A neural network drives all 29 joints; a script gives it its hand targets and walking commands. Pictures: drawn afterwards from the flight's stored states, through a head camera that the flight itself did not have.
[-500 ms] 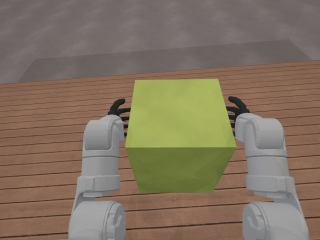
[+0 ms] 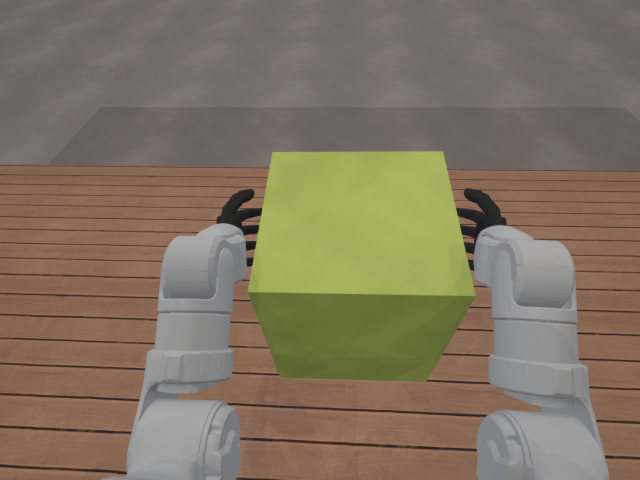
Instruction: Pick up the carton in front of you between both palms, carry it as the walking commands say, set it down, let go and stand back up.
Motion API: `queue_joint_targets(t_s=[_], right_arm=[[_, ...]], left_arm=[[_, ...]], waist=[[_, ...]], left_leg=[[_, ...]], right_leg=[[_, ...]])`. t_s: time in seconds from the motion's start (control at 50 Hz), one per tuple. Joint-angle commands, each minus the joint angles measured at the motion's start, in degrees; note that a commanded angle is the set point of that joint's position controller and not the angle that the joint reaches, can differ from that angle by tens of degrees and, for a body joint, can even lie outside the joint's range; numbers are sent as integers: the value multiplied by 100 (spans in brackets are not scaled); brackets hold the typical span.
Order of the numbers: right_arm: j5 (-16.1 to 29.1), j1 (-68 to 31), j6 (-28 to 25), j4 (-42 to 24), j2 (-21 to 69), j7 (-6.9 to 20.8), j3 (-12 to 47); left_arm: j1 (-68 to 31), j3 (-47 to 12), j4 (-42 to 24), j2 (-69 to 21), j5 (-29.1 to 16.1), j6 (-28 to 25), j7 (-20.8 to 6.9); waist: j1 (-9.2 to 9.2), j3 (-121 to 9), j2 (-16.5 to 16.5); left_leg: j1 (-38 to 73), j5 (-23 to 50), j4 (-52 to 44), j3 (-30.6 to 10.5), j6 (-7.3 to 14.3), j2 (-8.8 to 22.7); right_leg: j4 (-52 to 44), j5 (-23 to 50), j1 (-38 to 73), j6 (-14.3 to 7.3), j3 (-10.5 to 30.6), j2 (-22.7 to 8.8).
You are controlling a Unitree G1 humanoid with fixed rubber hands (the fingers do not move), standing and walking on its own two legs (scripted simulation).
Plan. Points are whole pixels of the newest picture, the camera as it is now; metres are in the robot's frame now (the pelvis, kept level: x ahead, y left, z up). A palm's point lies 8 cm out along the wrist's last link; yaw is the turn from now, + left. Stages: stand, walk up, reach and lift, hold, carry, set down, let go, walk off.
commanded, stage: carry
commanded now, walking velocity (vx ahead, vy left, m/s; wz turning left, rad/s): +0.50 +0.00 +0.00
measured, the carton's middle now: (354, 274) +0.37 +0.03 +0.07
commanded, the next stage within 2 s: none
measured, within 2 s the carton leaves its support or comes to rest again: neither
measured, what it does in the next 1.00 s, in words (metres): goes down: right foot 0.04 m lower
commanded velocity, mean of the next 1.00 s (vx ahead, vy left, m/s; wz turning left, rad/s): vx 0.50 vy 0.00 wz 0.00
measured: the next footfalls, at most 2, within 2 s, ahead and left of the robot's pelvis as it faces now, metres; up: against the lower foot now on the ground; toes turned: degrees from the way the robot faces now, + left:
right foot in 0.52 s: +0.47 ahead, -0.05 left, -0.04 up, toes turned -1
left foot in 1.06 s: +0.78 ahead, +0.10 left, -0.07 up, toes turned +4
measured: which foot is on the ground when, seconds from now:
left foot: down 0.00-0.54, up 0.56-1.00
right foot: up 0.00-0.50, down 0.52-1.00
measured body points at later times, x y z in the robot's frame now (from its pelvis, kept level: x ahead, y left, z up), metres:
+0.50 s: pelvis +0.29 +0.01 -0.02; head +0.30 +0.01 +0.43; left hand +0.66 +0.15 +0.10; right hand +0.66 -0.15 +0.10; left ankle +0.12 +0.06 -0.72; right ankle +0.43 -0.06 -0.74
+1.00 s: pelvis +0.57 +0.02 -0.04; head +0.60 +0.01 +0.40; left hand +0.93 +0.19 +0.08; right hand +0.96 -0.11 +0.07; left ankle +0.72 +0.12 -0.75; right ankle +0.44 -0.05 -0.76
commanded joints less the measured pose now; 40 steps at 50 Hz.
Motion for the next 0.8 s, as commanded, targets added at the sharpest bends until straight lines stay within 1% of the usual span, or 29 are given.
queue_joint_targets(t_s=[0.0,0.02,0.04,0.06,0.08,0.12,0.14,0.18,0.22,0.26,0.32,0.36,0.4,0.42,0.44,0.46,0.48,0.5,0.52,0.54,0.56,0.58,0.6,0.62,0.64,0.66,0.68,0.74,0.78], right_arm=[[1812,-3355,-4,429,5078,1186,3141],[1896,-3311,-13,553,5205,1206,3122],[2061,-3462,-46,465,5519,1258,3179],[2277,-3883,-73,206,5806,1315,3269],[2522,-4288,-92,-38,6090,1356,3436],[2876,-4726,-135,-409,6420,1394,3672],[2963,-4739,-147,-506,6479,1398,3722],[3026,-4603,-163,-594,6508,1399,3775],[3028,-4448,-178,-637,6478,1404,3819],[3027,-4377,-194,-734,6404,1407,3887],[2971,-4224,-181,-787,6225,1405,3956],[2874,-3950,-160,-604,6116,1419,3939],[2781,-3743,-164,-332,6053,1440,3899],[2754,-3701,-178,-193,6048,1454,3885],[2742,-3693,-193,-54,6066,1473,3870],[2749,-3700,-208,86,6101,1496,3862],[2765,-3740,-225,220,6143,1521,3852],[2773,-3792,-250,342,6152,1538,3841],[2771,-3814,-251,448,6204,1555,3817],[2730,-3803,-213,619,6425,1502,3743],[2683,-3843,-233,493,6324,1466,3710],[2680,-4129,-277,269,6422,1429,3766],[2681,-4307,-327,37,6491,1374,3769],[2668,-4325,-353,-161,6507,1305,3757],[2646,-4324,-373,-320,6485,1235,3745],[2617,-4187,-382,-391,6499,1169,3766],[2564,-4021,-396,-443,6468,1111,3783],[2395,-3608,-425,-518,6344,998,3860],[2317,-3501,-434,-606,6239,965,3917]], left_arm=[[-4078,-3577,-80,-6246,-2493,36,-1513],[-4078,-3458,-64,-6212,-2448,45,-1495],[-4358,-3460,-218,-6347,-2458,25,-1468],[-4560,-3423,-343,-6481,-2474,-7,-1427],[-4588,-3371,-436,-6565,-2435,-39,-1368],[-4525,-3336,-632,-6646,-2332,-77,-1237],[-4407,-3328,-673,-6653,-2279,-90,-1177],[-4168,-3330,-730,-6627,-2162,-121,-1080],[-3992,-3381,-805,-6557,-2058,-144,-1015],[-3918,-3451,-920,-6460,-1988,-158,-979],[-3838,-3546,-1028,-6259,-1912,-129,-956],[-3676,-3553,-905,-6120,-1825,-86,-977],[-3538,-3499,-689,-6003,-1737,-41,-1033],[-3483,-3457,-552,-5967,-1695,-25,-1072],[-3425,-3395,-394,-5939,-1654,-17,-1111],[-3339,-3309,-237,-5896,-1613,-20,-1148],[-3231,-3223,-96,-5886,-1569,-34,-1184],[-3156,-3119,-7,-5851,-1529,-54,-1231],[-3110,-2982,128,-5795,-1537,-67,-1275],[-3115,-2841,353,-5588,-1424,-79,-1281],[-3094,-2911,323,-5905,-1620,-133,-1334],[-3441,-3065,-1,-6160,-1811,-186,-1382],[-3940,-3261,-372,-6401,-2064,-219,-1416],[-4344,-3451,-693,-6609,-2291,-249,-1431],[-4547,-3583,-896,-6732,-2467,-275,-1432],[-4570,-3685,-1036,-6799,-2583,-290,-1424],[-4518,-3740,-1140,-6806,-2645,-304,-1415],[-4186,-3796,-1242,-6688,-2670,-316,-1413],[-4043,-3833,-1286,-6583,-2660,-316,-1432]], waist=[[-663,-3021,1300],[-855,-3249,1475],[-822,-2778,1043],[-769,-2458,501],[-663,-2234,251],[-561,-2244,292],[-556,-2279,363],[-628,-2353,456],[-725,-2402,450],[-787,-2417,470],[-896,-2280,490],[-1027,-2139,471],[-1110,-1966,499],[-1088,-1890,534],[-1000,-1857,553],[-816,-1921,597],[-523,-2090,514],[-257,-2318,228],[-323,-2683,-691],[-84,-3210,-1820],[-40,-3213,-1415],[-42,-2830,-977],[-146,-2488,-434],[-239,-2316,-319],[-314,-2286,-276],[-357,-2304,-349],[-345,-2369,-413],[-183,-2465,-573],[-97,-2467,-616]], left_leg=[[5000,3054,860,-3125,1153,2445],[5009,586,409,-3977,1571,2490],[4369,-686,88,-3750,1314,2047],[3781,-1023,-72,-3338,1059,1801],[3250,-823,-225,-3003,879,1673],[2636,-778,-409,-2546,724,1520],[2608,-540,-403,-2356,716,1474],[2905,381,-272,-2060,713,1410],[3325,1360,-92,-1844,649,1340],[3660,1950,57,-1644,547,1232],[3823,2330,205,-1310,433,970],[3985,2474,366,-1132,386,788],[3970,2433,501,-1013,350,686],[3828,2267,618,-961,308,689],[3636,2266,861,-871,239,679],[3415,2471,1286,-767,157,678],[3007,2318,2003,-482,19,588],[2050,999,3008,-340,-84,409],[509,-2540,3946,-244,-205,126],[-1375,-4417,5627,-600,-522,-498],[-1760,-4123,5885,-823,-316,-218],[-1833,-3772,5666,-851,-226,-63],[-1702,-3404,5261,-847,-223,72],[-1514,-3153,4903,-862,-258,216],[-1231,-2996,4593,-834,-295,280],[-1113,-2898,4378,-760,-325,286],[-1137,-2825,4168,-718,-352,314],[-1631,-2386,3572,-601,-424,375],[-1876,-1952,3192,-535,-424,361]], right_leg=[[3073,-592,-2867,307,343,158],[3821,-692,-3598,198,684,33],[3620,-322,-3844,104,710,-173],[3272,78,-3784,103,673,-325],[2858,372,-3583,125,671,-486],[2380,691,-3059,202,605,-573],[2204,791,-3043,240,553,-588],[1839,1085,-3344,308,467,-630],[1485,1419,-3708,329,392,-632],[1116,1868,-3913,298,332,-611],[224,2633,-3767,220,157,-458],[-584,3121,-3598,185,-64,-273],[-1378,3549,-3242,104,-251,-100],[-1737,3795,-2876,19,-232,-80],[-2032,3989,-2366,-78,-249,-41],[-2172,4049,-1715,-174,-325,2],[-2468,4315,-748,-228,-394,-29],[-2242,4842,494,-229,86,-532],[-1018,7237,2011,-354,1428,-1798],[-1184,6239,3479,-1640,3424,-2794],[-1625,4049,3141,-1673,3723,-2603],[-1903,3178,2511,-1398,3325,-2193],[-2091,3015,1834,-1179,2960,-2009],[-2197,3046,1285,-1123,2716,-1959],[-2320,2920,900,-1035,2535,-1869],[-2358,2989,743,-994,2359,-1801],[-2334,3205,781,-982,2229,-1769],[-2079,4679,1338,-898,1844,-1703],[-1915,5395,1679,-793,1627,-1593]])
